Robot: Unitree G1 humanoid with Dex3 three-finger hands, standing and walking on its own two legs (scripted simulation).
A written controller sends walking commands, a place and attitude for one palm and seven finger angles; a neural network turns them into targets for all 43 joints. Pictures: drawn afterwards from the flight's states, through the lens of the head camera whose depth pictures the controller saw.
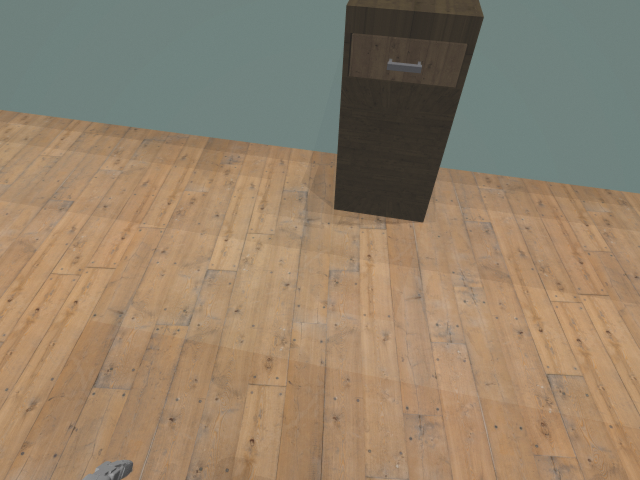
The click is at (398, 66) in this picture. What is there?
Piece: drawer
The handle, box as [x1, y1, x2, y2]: [387, 59, 421, 72]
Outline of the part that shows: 387,64 387,69 420,72 421,68 420,62 418,61 417,64 408,64 392,62 391,59 389,59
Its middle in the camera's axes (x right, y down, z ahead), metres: +0.28 -0.58 +1.30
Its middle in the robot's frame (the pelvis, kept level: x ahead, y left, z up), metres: +1.37 -0.21 -0.05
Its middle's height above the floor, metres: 0.72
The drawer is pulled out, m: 0.00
